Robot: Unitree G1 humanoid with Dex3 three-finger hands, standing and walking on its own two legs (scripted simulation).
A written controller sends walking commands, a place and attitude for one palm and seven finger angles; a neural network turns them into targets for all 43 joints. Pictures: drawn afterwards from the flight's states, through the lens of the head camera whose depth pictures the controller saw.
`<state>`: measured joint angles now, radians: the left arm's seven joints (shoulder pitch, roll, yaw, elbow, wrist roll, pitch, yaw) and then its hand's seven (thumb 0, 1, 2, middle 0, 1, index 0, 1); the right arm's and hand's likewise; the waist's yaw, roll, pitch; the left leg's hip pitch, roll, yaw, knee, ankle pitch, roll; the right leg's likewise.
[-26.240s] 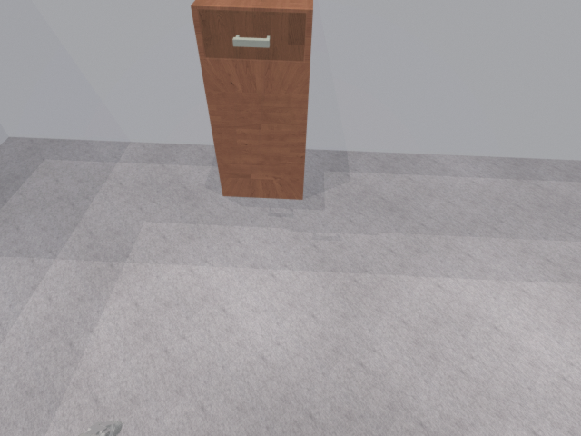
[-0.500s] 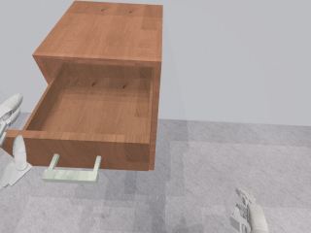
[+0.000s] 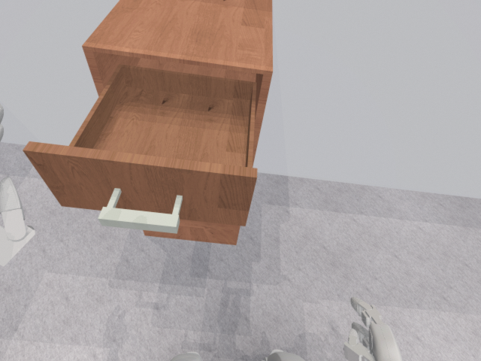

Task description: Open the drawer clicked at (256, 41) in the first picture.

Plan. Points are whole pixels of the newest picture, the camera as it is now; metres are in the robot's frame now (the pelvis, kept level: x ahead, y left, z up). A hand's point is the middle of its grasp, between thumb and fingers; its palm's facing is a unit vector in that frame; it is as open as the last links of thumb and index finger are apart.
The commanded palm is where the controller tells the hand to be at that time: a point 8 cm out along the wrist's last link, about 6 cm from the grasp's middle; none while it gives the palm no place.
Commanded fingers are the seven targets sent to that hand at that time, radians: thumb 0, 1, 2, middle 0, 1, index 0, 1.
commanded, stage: step back with the hand held close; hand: left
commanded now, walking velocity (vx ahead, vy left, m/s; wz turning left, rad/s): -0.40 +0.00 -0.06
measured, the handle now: (144, 209) +0.34 +0.19 +0.03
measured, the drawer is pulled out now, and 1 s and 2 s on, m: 0.30 0.30 0.30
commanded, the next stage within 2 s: stop stepping back and stand still in 0.24 s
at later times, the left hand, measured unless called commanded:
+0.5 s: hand out of the picture +0.08 +0.20 +0.20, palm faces +0.31 -0.79 -0.53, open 7.4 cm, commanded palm +0.01 +0.24 +0.22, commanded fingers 0.00 0.90 0.90 -0.20 -0.30 -0.20 -0.30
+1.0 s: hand out of the picture +0.00 +0.20 +0.19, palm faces +0.43 -0.81 -0.41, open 7.4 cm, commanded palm -0.07 +0.24 +0.22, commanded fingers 0.00 0.90 0.90 -0.20 -0.30 -0.20 -0.30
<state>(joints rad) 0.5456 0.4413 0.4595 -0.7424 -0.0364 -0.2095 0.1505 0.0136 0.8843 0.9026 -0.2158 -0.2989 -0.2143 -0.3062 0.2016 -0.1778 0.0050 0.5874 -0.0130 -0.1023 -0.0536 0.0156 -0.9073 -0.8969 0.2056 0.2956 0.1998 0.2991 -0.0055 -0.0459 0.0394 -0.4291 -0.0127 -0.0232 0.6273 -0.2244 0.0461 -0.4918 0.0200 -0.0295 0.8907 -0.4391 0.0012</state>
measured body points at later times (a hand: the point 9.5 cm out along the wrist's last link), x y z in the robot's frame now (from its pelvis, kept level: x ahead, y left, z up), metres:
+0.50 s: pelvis -0.12 -0.04 +0.01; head -0.09 -0.02 +0.46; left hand +0.05 +0.24 +0.22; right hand +0.04 -0.29 -0.06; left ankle -0.16 +0.08 -0.70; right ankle -0.14 -0.13 -0.73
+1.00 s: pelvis -0.20 -0.04 +0.00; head -0.22 -0.03 +0.45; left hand -0.03 +0.24 +0.22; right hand -0.05 -0.27 -0.08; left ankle -0.19 +0.08 -0.73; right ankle -0.18 -0.13 -0.69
